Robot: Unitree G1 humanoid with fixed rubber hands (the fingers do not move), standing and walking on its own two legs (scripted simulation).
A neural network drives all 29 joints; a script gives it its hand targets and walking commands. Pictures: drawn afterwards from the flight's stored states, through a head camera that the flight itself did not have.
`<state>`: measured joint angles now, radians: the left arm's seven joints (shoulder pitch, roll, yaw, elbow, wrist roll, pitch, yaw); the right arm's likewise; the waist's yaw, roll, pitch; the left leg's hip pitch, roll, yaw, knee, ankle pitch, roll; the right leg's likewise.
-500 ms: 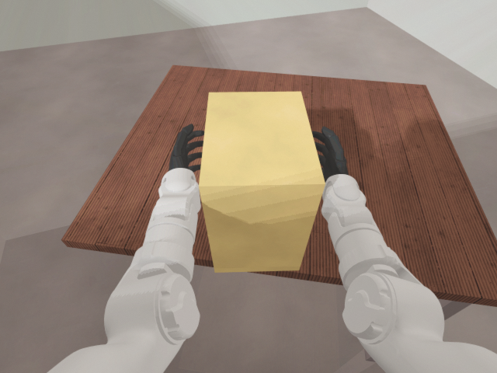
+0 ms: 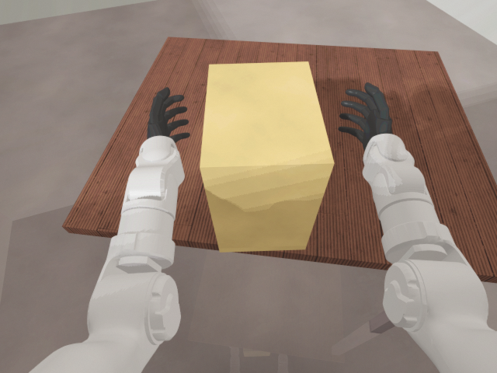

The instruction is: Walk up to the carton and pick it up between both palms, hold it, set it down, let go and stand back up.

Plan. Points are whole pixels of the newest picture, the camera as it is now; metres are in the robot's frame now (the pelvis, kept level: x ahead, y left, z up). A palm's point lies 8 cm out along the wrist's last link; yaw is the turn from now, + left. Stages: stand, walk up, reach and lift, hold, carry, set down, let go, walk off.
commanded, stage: set down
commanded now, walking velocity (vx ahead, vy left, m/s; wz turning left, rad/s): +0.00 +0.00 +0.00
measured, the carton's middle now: (260, 163) +0.45 +0.02 +0.06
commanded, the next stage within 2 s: none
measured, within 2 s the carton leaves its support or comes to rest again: neither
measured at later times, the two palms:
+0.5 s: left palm (160, 154) +0.41 +0.17 +0.13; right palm (377, 142) +0.43 -0.16 +0.13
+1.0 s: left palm (153, 156) +0.38 +0.17 +0.16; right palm (411, 150) +0.39 -0.19 +0.15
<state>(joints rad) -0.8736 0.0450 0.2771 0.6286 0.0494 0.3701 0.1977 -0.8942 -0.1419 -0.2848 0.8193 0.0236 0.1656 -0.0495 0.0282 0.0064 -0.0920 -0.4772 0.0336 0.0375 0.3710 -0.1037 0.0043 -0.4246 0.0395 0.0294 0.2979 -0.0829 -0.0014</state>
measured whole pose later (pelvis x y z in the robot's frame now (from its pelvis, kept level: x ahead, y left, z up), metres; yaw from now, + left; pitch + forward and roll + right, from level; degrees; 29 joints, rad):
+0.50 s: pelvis +0.00 +0.00 +0.00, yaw +2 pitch +8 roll -1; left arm -0.74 0.12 0.12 0.52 -0.08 0.48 0.17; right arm -0.81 -0.21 -0.06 0.80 0.23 0.21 -0.05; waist -0.01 -0.01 -0.09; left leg -0.43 0.03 0.00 0.44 -0.15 0.00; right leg -0.37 0.04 -0.01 0.38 -0.14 -0.01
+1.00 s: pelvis -0.01 -0.01 +0.00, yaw +0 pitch +1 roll +0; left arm -0.64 0.19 0.12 0.23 -0.12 0.71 0.14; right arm -0.70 -0.28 0.03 0.52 0.39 0.38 -0.14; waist -0.01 -0.04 -0.01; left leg -0.26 0.03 0.04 0.35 -0.12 -0.01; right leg -0.25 0.04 0.03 0.37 -0.14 -0.02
